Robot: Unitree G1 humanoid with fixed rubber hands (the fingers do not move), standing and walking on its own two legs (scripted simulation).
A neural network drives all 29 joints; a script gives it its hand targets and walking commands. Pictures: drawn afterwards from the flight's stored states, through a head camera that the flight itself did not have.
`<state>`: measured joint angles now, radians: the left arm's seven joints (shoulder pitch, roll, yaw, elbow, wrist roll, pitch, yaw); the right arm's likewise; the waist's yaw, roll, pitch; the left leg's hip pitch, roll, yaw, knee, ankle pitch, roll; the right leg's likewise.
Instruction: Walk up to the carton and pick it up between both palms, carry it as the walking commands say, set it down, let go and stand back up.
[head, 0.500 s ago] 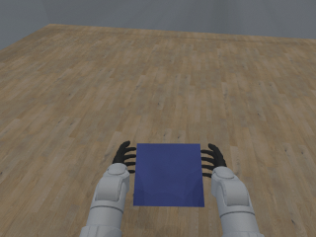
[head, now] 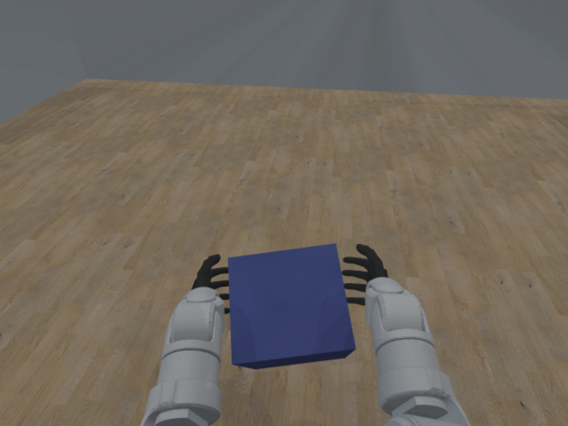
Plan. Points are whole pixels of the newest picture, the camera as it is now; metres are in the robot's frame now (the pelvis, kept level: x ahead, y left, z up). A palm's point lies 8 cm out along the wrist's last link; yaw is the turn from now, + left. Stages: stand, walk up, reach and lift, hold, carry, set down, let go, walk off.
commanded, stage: hold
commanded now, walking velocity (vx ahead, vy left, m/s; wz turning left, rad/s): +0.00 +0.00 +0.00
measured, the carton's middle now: (291, 312) +0.34 +0.02 -0.02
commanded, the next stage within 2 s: set down in 0.24 s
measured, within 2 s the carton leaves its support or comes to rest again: neither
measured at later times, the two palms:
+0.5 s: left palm (227, 303) +0.31 +0.12 +0.04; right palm (392, 302) +0.32 -0.13 +0.04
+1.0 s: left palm (230, 321) +0.34 +0.13 -0.05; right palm (374, 327) +0.34 -0.12 -0.05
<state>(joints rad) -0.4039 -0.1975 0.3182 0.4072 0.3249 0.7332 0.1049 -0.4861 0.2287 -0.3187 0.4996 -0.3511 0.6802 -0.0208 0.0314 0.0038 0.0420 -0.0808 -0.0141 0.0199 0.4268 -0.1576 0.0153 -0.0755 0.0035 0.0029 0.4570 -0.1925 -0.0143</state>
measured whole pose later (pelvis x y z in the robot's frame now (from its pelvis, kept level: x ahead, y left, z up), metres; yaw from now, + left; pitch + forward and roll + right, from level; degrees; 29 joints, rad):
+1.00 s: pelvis +0.01 -0.01 -0.02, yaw -1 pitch +9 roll +0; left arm -0.45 -0.22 0.41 0.65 0.38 0.26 0.10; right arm -0.45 0.21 -0.37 0.69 -0.37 0.24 -0.09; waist 0.04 -0.01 -0.01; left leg -0.57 -0.04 -0.04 0.66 -0.24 0.01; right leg -0.56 0.06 0.05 0.67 -0.26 -0.02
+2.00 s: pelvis -0.02 -0.01 -0.17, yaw +0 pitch +33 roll +0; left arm -0.65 -0.20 0.41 0.66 0.22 0.09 0.22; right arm -0.69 0.13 -0.31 0.78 -0.20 0.09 -0.23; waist 0.04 0.00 -0.14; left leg -1.52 -0.06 -0.04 1.42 -0.47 -0.01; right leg -1.51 0.07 0.01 1.43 -0.50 -0.02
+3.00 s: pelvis -0.05 -0.01 -0.31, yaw -1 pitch +40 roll +0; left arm -0.99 -0.11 0.47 0.73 0.19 0.14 0.24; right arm -1.08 -0.01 -0.29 0.93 -0.14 0.14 -0.24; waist 0.05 0.00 -0.02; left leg -2.07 -0.07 -0.02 1.88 -0.52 -0.02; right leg -2.06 0.09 0.00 1.90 -0.55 -0.01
